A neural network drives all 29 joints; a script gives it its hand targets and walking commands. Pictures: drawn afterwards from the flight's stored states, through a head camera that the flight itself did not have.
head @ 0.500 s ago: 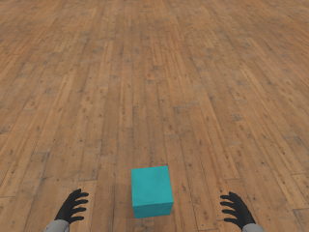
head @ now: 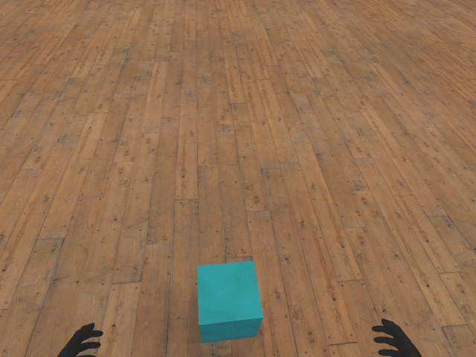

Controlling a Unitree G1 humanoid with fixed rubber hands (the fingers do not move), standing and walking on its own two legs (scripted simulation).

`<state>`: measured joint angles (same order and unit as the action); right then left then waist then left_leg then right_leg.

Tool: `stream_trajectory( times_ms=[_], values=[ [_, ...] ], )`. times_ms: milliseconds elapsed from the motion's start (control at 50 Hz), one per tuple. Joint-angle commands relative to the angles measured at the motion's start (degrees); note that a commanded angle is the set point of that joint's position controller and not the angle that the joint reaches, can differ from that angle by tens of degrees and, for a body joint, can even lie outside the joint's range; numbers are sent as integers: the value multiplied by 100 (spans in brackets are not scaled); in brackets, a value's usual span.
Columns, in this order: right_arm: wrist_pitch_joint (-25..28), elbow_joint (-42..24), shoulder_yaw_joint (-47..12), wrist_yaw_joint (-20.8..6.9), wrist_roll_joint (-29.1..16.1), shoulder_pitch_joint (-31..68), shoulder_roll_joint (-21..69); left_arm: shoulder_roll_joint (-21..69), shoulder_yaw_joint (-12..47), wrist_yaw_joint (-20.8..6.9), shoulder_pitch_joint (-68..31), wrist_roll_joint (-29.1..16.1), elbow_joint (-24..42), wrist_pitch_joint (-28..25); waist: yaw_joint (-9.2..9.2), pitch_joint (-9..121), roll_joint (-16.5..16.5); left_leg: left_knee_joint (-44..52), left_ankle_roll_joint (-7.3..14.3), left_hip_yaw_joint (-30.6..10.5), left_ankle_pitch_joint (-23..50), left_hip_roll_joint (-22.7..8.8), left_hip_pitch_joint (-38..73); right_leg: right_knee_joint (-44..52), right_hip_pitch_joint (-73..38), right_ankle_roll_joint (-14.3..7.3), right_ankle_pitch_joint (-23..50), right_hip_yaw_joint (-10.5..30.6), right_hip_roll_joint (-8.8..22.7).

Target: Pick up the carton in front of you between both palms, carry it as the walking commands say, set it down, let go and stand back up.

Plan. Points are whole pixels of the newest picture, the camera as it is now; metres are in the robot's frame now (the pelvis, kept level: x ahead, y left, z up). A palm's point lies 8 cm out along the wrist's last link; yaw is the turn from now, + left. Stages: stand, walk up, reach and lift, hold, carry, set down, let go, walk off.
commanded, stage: stand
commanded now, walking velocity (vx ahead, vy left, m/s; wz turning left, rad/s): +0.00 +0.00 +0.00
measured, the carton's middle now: (227, 302) +0.42 +0.01 -0.65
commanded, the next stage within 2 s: none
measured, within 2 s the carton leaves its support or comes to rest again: neither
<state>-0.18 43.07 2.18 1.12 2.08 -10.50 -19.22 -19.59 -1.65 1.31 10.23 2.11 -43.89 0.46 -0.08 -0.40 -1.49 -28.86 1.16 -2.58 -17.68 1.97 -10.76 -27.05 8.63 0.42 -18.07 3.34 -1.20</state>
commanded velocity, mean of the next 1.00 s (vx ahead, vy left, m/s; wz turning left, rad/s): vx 0.00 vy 0.00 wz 0.00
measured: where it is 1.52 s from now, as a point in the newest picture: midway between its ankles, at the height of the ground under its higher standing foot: outside the picture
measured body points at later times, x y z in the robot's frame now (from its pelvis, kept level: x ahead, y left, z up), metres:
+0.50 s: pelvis -0.01 +0.00 +0.01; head -0.01 +0.01 +0.46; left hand +0.10 +0.30 -0.11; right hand +0.11 -0.31 -0.09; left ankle -0.03 +0.11 -0.74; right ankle -0.04 -0.13 -0.74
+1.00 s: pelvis -0.03 +0.00 +0.01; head -0.03 +0.01 +0.46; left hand +0.07 +0.31 -0.11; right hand +0.08 -0.32 -0.10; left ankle -0.03 +0.11 -0.74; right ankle -0.04 -0.13 -0.74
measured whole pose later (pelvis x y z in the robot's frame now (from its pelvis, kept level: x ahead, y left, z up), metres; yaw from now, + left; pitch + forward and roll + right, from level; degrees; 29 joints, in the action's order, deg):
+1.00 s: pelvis -0.03 +0.00 +0.01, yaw +0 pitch -3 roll +0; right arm 0.6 57.2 0.4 0.8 1.0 -7.5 -21.8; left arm -22.0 -0.2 0.9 8.5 1.1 -57.1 -0.6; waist 0.1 -1.6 -0.9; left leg -21.2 0.9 -2.4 -11.7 1.7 -7.0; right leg -20.2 5.3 0.4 -12.4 3.7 -1.1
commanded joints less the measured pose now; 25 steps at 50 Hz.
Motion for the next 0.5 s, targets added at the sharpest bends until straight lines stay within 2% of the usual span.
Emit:
stream_trajectory(
  times_ms=[0, 160, 480],
  values=[
    [80, -224, 215, 39, -12, 127, -946, -806, -173, 32, -136, -9, 232, -91, -1, 370, 201, 337, -43, -481, 2376, -616, 280, 211, -106, -65, 1999, 285, 465],
    [94, 59, 174, 46, -32, 235, -985, -864, -137, 44, -204, -24, -26, -109, 5, 304, 160, 489, -34, -492, 2308, -630, 352, 349, -188, -77, 1962, 314, 508],
    [125, 600, 107, 20, -62, 382, -1109, -1008, -96, 16, -275, -59, -524, -149, 7, 81, 142, 865, -3, -542, 1655, -682, 366, 751, -185, -102, 1482, 454, 597]
  ],
)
